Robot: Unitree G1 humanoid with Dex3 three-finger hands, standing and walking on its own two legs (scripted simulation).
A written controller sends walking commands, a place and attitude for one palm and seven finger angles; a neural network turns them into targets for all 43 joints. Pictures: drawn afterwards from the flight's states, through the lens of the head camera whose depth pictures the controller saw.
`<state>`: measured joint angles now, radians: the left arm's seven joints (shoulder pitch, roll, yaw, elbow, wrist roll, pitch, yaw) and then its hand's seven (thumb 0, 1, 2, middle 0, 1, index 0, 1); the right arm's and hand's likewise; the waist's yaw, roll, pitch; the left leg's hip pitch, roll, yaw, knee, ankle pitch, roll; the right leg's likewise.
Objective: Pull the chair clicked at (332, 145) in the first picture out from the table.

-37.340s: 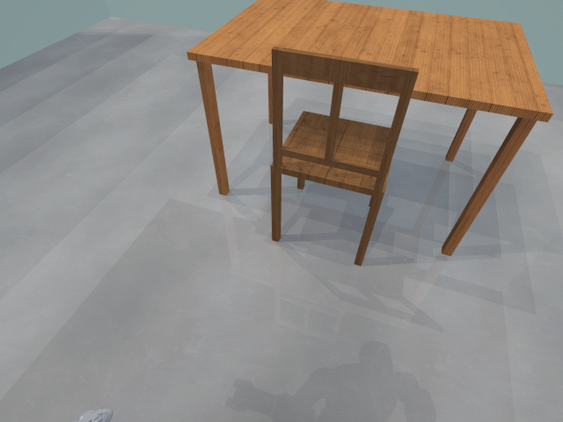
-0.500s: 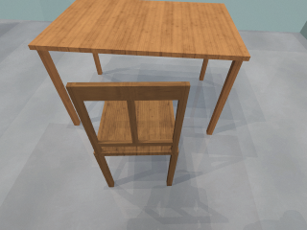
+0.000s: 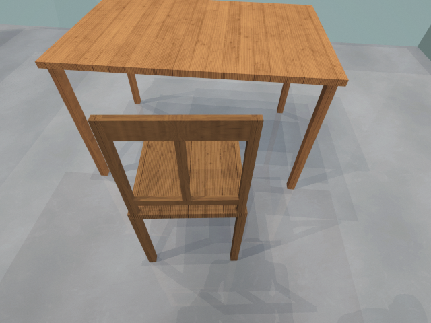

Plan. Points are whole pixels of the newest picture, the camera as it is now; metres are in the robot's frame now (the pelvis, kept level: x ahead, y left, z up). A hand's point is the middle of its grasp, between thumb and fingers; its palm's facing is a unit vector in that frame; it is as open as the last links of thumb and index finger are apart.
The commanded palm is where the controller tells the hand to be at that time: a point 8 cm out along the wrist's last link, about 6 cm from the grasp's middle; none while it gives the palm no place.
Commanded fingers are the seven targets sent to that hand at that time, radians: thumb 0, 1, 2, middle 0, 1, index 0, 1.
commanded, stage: look again from close up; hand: left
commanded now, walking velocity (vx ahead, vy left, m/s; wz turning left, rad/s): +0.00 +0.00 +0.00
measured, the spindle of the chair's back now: (183, 172) +0.52 +0.12 -0.11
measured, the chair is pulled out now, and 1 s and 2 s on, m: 0.28 0.28 0.28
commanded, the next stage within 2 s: shuffle to correct the standing spot in 0.12 s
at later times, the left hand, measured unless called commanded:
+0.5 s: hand out of the picture +0.00 +0.16 -0.18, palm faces +0.07 -0.98 -0.19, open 7.4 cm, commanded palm none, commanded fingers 0.00 0.90 0.90 -0.20 -0.30 -0.20 -0.30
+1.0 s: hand out of the picture +0.14 +0.12 -0.19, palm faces +0.10 -0.98 -0.18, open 7.3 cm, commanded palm none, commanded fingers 0.00 0.90 0.90 -0.20 -0.30 -0.20 -0.30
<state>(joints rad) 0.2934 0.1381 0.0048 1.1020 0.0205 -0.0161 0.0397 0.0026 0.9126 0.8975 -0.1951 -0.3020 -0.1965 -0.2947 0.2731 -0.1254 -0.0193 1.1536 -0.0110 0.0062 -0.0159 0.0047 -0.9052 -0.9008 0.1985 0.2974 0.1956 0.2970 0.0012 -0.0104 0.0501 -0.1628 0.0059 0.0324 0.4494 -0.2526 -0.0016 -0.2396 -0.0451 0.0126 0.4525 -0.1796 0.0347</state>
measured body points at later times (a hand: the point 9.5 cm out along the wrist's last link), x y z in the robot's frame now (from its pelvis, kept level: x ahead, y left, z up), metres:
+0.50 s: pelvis +0.03 -0.01 +0.00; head +0.04 -0.01 +0.45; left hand +0.00 +0.21 -0.16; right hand +0.00 -0.22 -0.16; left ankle +0.00 +0.12 -0.74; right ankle +0.04 -0.14 -0.74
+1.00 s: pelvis +0.13 -0.07 -0.01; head +0.17 -0.05 +0.44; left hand +0.14 +0.17 -0.17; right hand +0.11 -0.29 -0.16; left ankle +0.03 +0.08 -0.74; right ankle +0.18 -0.21 -0.70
